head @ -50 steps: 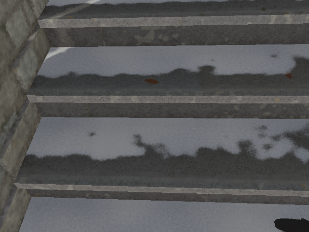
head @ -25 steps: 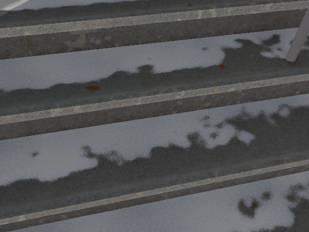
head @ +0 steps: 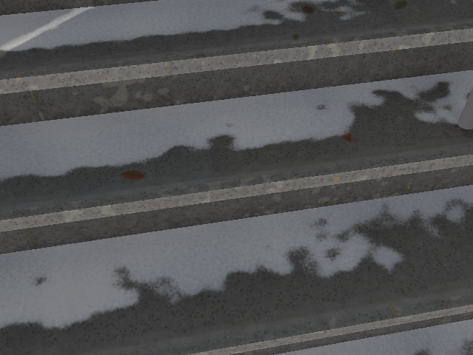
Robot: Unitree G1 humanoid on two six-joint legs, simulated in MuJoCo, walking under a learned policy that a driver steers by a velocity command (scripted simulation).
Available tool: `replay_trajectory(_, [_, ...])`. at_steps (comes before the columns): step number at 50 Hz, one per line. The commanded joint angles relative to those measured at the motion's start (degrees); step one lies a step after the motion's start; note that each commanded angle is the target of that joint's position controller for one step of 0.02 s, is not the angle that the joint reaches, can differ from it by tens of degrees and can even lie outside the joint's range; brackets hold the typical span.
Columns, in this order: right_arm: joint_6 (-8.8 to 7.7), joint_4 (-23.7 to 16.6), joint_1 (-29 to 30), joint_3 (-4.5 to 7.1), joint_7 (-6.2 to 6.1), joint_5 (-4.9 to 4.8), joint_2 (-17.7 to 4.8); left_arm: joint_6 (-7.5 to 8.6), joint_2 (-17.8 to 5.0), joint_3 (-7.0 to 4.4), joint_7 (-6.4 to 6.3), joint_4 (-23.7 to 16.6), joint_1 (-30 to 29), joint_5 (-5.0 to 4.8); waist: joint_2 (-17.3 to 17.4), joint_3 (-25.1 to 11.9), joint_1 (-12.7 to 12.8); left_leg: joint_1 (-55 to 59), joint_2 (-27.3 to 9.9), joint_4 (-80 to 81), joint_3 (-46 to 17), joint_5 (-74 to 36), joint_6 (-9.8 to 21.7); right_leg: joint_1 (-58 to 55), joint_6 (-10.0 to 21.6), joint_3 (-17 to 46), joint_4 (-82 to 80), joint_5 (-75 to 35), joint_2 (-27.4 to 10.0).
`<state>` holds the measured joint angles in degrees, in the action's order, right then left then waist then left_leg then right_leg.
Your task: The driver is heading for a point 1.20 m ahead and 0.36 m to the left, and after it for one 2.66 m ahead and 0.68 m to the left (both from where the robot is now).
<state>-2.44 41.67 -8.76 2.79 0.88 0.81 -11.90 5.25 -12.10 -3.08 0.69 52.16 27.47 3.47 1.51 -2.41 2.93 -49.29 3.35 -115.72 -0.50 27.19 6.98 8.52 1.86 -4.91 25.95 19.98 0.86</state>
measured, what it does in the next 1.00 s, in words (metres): climbs, turning left: left foot 0.16 m higher, then right foot 0.16 m higher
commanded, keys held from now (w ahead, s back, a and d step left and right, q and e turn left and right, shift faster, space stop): w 0.40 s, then w+q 0.40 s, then q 0.20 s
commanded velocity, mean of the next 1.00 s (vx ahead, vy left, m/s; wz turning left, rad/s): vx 0.44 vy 0.00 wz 0.22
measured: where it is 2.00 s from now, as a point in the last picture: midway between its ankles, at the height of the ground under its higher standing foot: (203, 59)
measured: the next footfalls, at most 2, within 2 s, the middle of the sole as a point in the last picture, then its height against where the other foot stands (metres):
left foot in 0.22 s outside the picture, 0.16 m higher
right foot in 0.68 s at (306, 273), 0.16 m higher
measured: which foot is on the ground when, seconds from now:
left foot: up 0.00-0.20, down 0.22-0.72, up 0.74-1.00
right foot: down 0.00-0.22, up 0.24-0.66, down 0.68-1.00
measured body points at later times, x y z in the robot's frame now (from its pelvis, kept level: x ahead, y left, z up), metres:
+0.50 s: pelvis +0.29 +0.02 +0.15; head +0.29 +0.02 +0.60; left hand +0.50 +0.21 +0.06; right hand +0.14 -0.18 +0.00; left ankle +0.22 +0.09 -0.58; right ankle +0.36 -0.12 -0.29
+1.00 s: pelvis +0.59 +0.00 +0.31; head +0.59 +0.01 +0.76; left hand +0.48 +0.21 +0.15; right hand +0.81 -0.16 +0.20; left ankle +0.62 +0.15 -0.13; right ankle +0.56 -0.09 -0.42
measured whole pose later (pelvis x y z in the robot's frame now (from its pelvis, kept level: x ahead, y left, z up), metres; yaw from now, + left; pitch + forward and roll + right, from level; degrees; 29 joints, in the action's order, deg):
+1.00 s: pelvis +0.59 +0.00 +0.31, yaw +16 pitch +7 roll -2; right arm -3.1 50.5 -4.0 -0.2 5.0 -0.1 -11.2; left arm 3.6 -9.4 0.2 0.2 65.2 23.9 6.5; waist 1.7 -7.6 -0.5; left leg -75.5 -1.7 -118.3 -3.9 18.0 13.7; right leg 14.4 2.3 -13.5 25.8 17.8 -0.4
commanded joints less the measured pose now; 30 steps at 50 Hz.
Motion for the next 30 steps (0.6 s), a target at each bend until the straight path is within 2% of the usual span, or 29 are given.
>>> replay_trajectory(1, [1.03,-13.4,15.5,-3.88,-1.46,-0.11,7.9,2.11,-2.1,0.88,-0.05,1.6,4.0,-1.2,-5.8,8.5,-1.6,-33.2,-1.8,-19.3,-3.3,4.1,1.3,-5.0,9.1,16.0,-14.4,-5.6,-19.8])
replay_trajectory(2, [1.42,-16.1,19.8,-4.53,-2.11,-0.3,7.7,2.76,-2.6,1.19,0.12,2.5,3.8,-1.66,-5.5,11.5,-1.8,-35.3,-2.7,-15.7,-3.2,5.1,1.8,-1.9,8.1,14.3,-18.2,0.9,-19.1])
replay_trajectory(3, [0.93,-12.9,11.2,-5.86,1.85,0.2,4.3,0.19,4.1,3.57,2.29,5.1,-1.1,7.72,-5.5,7.1,-5.6,-31.1,-5.0,-1.8,-5.4,-9.8,10.5,6.8,10.3,12.4,-18.4,1.8,-14.8])
replay_trajectory(4, [0.76,-13.5,12.3,-4.93,3.1,1.06,0.8,-0.72,0.2,3.21,3.65,3.8,-4.7,7.53,-3.2,6.9,-7.1,-25.3,-6.8,10.1,0.2,-14.0,10.2,12.8,11.3,9.4,-21.6,2.4,-12.8])
replay_trajectory(5, [2.54,-16.0,17.7,-5.04,3.89,1.11,-1.9,-1.36,-4.3,2.39,4.78,0.1,-11.9,5.16,-1.1,3.9,-9.0,-1.9,-7.2,22.1,4.2,-9.5,8.2,30.1,13.0,7.1,-32.7,-3.7,-13.4])
replay_trajectory(6, [3.33,-17.0,24.0,-5.4,4.76,0.49,-0.9,-1.34,-6.5,2.22,5.2,1.5,-6.6,2.34,-5.6,2.5,-5.9,3.5,-4.7,22.0,7.9,-1.3,4.6,30.4,15.6,8.3,-36.2,-7.6,-13.9])
replay_trajectory(7, [3.51,-15.4,20.5,-5.54,5.45,-0.27,0.6,-0.42,-9.8,1.81,5.49,1.7,-6.8,1.04,-11.5,1.2,-9.2,9.6,-2.1,22.1,11.1,-7.6,1.9,25.4,17.1,5.5,-30.9,-46.7,-15.1])
replay_trajectory(8, [2.92,-9.6,6.6,-5.06,0.25,0.09,3.3,0.67,-8.7,0.58,-0.49,3.2,0.3,-6.72,-4.1,0.7,-7.0,9.8,-2.0,35.6,17.0,3.1,2.7,4.7,10.0,-3.3,-19.7,-76.2,-10.0])
replay_trajectory(9, [2.27,-7.7,3.7,-5.58,-1.62,-1.52,4.2,0.79,-11.0,0.77,-2.85,5.9,7.1,-6.7,-8.3,-3.4,-5.9,13.7,2.4,40.8,19.9,7.5,1.6,-2.0,9.3,-0.5,-11.0,-98.7,-12.0])
replay_trajectory(10, [1.15,-5.8,-3.4,-4.83,-2.44,-2.0,3.4,0.41,-11.9,0.16,-3.58,6.1,6.6,-6.34,-12.1,-7.6,-10.0,19.4,3.1,47.5,15.8,4.1,2.0,-8.9,7.8,1.1,1.1,-109.0,-14.4])
replay_trajectory(11, [0.82,-4.0,-9.2,-3.3,-3.13,-0.44,-0.9,0.95,-12.6,-0.68,-3.04,4.9,4.2,-5.91,-14.6,-12.7,-13.4,29.4,2.6,54.4,8.0,4.2,3.4,-7.3,6.0,1.0,14.1,-105.1,-14.5])
replay_trajectory(12, [2.09,1.8,-22.6,-2.35,0.06,0.46,-6.8,-0.51,-4.5,1.33,7.44,3.7,2.4,7.71,2.7,-17.5,-14.8,52.2,-5.0,69.4,-20.5,-22.1,11.7,22.9,10.9,9.0,32.3,-67.6,-10.9])
replay_trajectory(13, [3.26,4.3,-34.3,0.31,1.69,4.15,-13.6,-1.31,-4.7,-0.49,10.59,2.8,2.8,4.03,14.5,-17.9,-17.0,53.9,-17.4,90.2,-54.4,-12.1,19.3,36.9,9.4,21.6,62.8,-20.4,6.8])
replay_trajectory(14, [2.45,7.6,-33.0,0.49,2.31,4.69,-11.0,-0.69,-4.6,-1.02,9.88,2.7,-3.9,-1.15,8.2,-2.2,-16.4,43.2,-18.8,94.3,-52.6,12.4,13.7,52.7,10.9,27.7,80.5,-23.2,5.8])
replay_trajectory(15, [1.6,10.3,-24.9,-0.09,3.33,3.42,-5.9,-0.03,-1.3,-0.35,7.56,1.1,-9.3,-2.44,2.7,5.3,-12.4,33.9,-17.9,93.8,-46.6,13.1,13.7,58.8,13.1,25.4,88.5,-25.9,6.4])
replay_trajectory(16, [0.28,12.0,-18.3,-1.86,3.54,3.07,0.4,-0.01,0.4,0.8,4.98,-1.4,-12.8,-0.86,-2.2,2.1,-7.4,30.2,-17.8,93.2,-40.6,5.2,14.3,59.6,14.9,24.7,93.6,-25.7,5.3])
replay_trajectory(17, [-2.07,12.7,-11.7,-0.54,0.65,-0.71,1.1,0.77,6.6,2.11,1.03,-10.8,-16.4,0.03,-2.8,-0.1,-0.3,28.6,-17.2,94.6,-28.0,3.9,5.8,51.0,8.8,15.9,93.2,-14.2,3.5])
replay_trajectory(18, [-3.54,14.5,-7.6,-1.93,-0.21,-0.05,4.7,-0.58,7.6,2.79,0.2,-10.9,-16.6,-1.04,-3.2,3.1,2.6,21.6,-15.3,95.1,-20.0,1.0,3.5,52.1,6.8,15.7,93.5,-8.8,2.3])
replay_trajectory(19, [-4.63,16.2,-9.1,-1.93,-0.44,0.39,5.2,-1.71,9.1,3.67,-0.29,-12.5,-17.1,-1.02,-4.7,5.6,3.2,19.4,-14.4,95.2,-15.7,-2.2,2.5,53.9,6.1,15.6,93.0,-8.2,0.6])
replay_trajectory(20, [-2.69,15.5,-2.3,-3.97,3.08,6.0,8.2,-3.8,3.5,3.98,2.26,-9.3,-18.6,-3.81,-4.7,1.5,2.7,15.7,-14.1,97.4,-12.4,-7.5,4.0,56.6,13.9,15.9,89.4,-19.0,-1.6])
replay_trajectory(21, [-2.55,14.8,-2.8,-3.98,4.14,6.31,7.0,-3.86,2.6,3.51,3.08,-10.1,-18.8,-3.03,-4.5,3.1,2.6,12.7,-11.1,98.9,-7.7,-11.1,4.8,55.4,15.1,12.6,85.2,-19.7,-2.1])
replay_trajectory(22, [-2.82,16.1,-8.5,-4.35,3.85,6.69,5.9,-3.64,4.5,4.32,4.09,-10.2,-20.6,-1.85,1.7,2.1,2.6,14.6,-10.4,100.1,-7.1,-13.2,6.2,57.5,15.9,7.4,92.5,-14.8,-2.7])
replay_trajectory(24, [-2.23,22.4,-24.9,-4.93,2.18,7.7,5.9,-2.53,5.3,6.15,3.84,-12.1,-29.0,-0.36,2.0,0.6,-2.9,31.6,-11.0,98.0,-10.5,-13.1,6.0,74.9,15.9,7.5,97.8,-8.4,-3.3])
replay_trajectory(25, [-2.15,25.3,-31.6,-5.29,1.97,8.01,5.5,-2.37,5.2,6.85,3.16,-13.6,-32.9,-1.12,2.9,0.4,-5.1,39.2,-11.7,97.4,-12.6,-15.3,5.5,82.2,15.2,7.6,98.5,-6.4,-3.7])
replay_trajectory(26, [-2.46,26.2,-34.1,-5.58,2.45,7.91,4.6,-2.31,3.8,7.06,2.85,-15.1,-37.5,-1.1,-0.3,-1.0,-6.2,42.9,-10.9,97.8,-11.7,-14.2,5.1,82.3,14.0,4.8,88.8,-8.8,-4.7])
replay_trajectory(27, [-2.72,26.9,-35.4,-5.77,3.65,7.68,4.2,-3.32,3.3,7.3,2.01,-16.6,-41.4,-1.52,1.0,-0.8,-7.4,41.9,-11.7,100.2,-12.3,-15.8,4.7,80.4,12.8,4.0,80.7,-10.9,-6.5])
replay_trajectory(28, [-2.63,24.0,-31.6,-5.69,4.57,5.72,4.0,-4.64,2.8,7.06,2.08,-18.3,-46.4,-0.91,2.9,0.0,-7.5,32.8,-11.4,105.5,-10.0,-19.6,6.5,70.2,11.0,-2.6,71.0,-11.7,-6.9])
replay_trajectory(29, [-2.63,24.9,-32.7,-6.28,5.62,5.05,4.8,-5.76,4.8,7.95,2.39,-21.9,-56.2,-0.4,4.6,0.9,-9.2,21.0,-13.3,111.5,-10.9,-25.1,7.4,56.4,9.8,-1.6,65.1,-6.5,-7.0])
replay_trajectory(30, [-3.71,21.2,-24.5,-5.84,6.33,3.06,2.4,-5.97,5.8,7.87,3.32,-21.6,-52.7,-0.05,8.4,0.3,-3.8,13.6,-12.6,112.7,-7.2,-42.7,8.2,39.8,8.6,-6.0,60.1,-5.8,-4.1])
Over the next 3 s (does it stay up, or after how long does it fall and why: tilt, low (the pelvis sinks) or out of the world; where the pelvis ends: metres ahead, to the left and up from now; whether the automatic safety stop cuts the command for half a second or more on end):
stays up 1.42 0.50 0.78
